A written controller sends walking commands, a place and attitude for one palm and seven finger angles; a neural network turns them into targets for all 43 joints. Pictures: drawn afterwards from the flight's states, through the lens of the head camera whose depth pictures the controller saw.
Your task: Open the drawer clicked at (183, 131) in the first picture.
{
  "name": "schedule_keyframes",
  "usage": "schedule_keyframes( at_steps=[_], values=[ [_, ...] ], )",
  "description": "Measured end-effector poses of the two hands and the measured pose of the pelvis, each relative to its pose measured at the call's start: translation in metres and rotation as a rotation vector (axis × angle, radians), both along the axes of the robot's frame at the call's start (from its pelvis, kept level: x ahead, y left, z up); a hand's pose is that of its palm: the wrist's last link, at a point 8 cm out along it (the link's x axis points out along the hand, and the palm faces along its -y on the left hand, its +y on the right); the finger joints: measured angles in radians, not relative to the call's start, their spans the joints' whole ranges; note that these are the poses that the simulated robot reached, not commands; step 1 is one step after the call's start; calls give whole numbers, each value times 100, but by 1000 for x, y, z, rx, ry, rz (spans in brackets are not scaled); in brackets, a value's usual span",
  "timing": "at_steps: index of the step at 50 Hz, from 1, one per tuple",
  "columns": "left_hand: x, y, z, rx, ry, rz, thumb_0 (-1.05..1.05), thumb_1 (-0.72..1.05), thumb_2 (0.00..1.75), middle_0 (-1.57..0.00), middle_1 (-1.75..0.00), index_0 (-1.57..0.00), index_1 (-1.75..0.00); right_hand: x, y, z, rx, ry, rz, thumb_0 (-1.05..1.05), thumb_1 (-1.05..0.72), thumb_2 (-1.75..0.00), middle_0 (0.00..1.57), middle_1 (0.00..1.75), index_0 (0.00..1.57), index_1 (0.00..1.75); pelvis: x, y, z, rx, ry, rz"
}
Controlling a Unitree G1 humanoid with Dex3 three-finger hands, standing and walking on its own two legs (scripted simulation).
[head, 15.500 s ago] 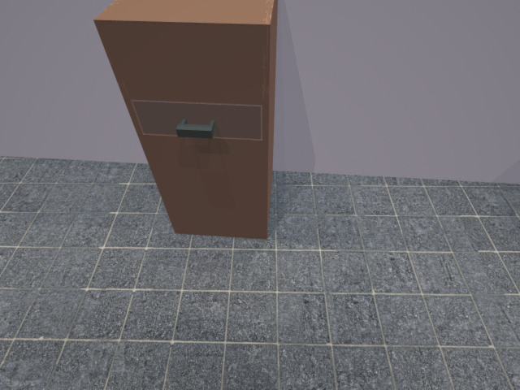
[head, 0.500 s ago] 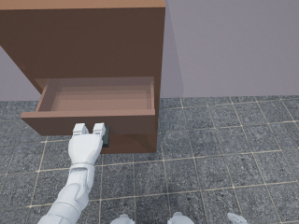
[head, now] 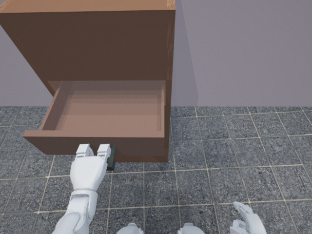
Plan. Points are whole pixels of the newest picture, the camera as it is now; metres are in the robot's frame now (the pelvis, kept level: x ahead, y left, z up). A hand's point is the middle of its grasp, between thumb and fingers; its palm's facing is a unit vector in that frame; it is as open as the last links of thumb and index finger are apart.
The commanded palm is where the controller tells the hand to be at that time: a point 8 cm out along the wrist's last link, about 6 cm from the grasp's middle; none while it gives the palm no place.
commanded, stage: pull the drawer open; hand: left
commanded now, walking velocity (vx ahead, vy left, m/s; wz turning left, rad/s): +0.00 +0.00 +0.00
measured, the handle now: (96, 156) +0.33 +0.19 -0.04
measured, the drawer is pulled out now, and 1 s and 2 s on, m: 0.21 0.30 0.30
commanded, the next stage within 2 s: open the thumb to release the handle in 0.96 s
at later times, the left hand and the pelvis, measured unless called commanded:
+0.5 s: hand (92, 200) +0.22 +0.18 -0.06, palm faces -0.04 -0.08 -1.00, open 6.1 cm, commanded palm +0.18 +0.19 -0.01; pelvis +0.00 -0.01 -0.01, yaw +0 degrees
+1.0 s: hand (90, 211) +0.19 +0.18 -0.06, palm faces -0.07 -0.10 -0.99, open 6.2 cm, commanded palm +0.14 +0.18 -0.01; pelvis +0.00 -0.02 -0.02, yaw +0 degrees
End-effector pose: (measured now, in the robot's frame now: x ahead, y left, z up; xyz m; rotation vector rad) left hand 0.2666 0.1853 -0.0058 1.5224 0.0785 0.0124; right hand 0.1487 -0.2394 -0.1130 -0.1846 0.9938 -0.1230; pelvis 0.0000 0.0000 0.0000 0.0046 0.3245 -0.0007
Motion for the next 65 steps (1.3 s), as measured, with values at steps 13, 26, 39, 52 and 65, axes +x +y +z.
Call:
schedule_keyframes(
  at_steps=[13, 26, 39, 52, 65],
  values=[
    [-32, 0, 0, -20, -3, 8, 4, 63, 77, -28, -134, -41, -135, 7, -3, 0, 3, -20, 17, 1, -90, -90, 20, 30, 20, 30, 2, -3, -3, 6, -2, -7],
    [-68, 0, 1, -35, 3, 17, 5, 63, 75, -27, -134, -41, -135, 29, 4, 0, 17, -89, 74, 1, -90, -90, 20, 30, 20, 30, 1, -5, -11, 11, -5, -6],
    [-90, -1, 1, -28, 10, 26, 5, 63, 75, -27, -133, -42, -135, 45, 12, -3, 40, -158, 139, 1, -90, -90, 20, 30, 20, 30, -5, -11, -20, 21, -4, 1],
    [-91, -1, 3, -52, 32, 35, 7, 64, 71, -25, -132, -41, -134, 37, -2, -7, 34, -147, 123, 1, -90, -90, 20, 30, 20, 30, 0, -17, -23, 33, 18, -17],
    [-88, -3, 2, -22, -28, 59, 1, 48, 71, -34, -130, -39, -131, 34, -7, -27, 17, -80, 114, 1, -90, -90, 20, 30, 20, 30, -5, -21, -27, 33, 23, 8]
  ],
)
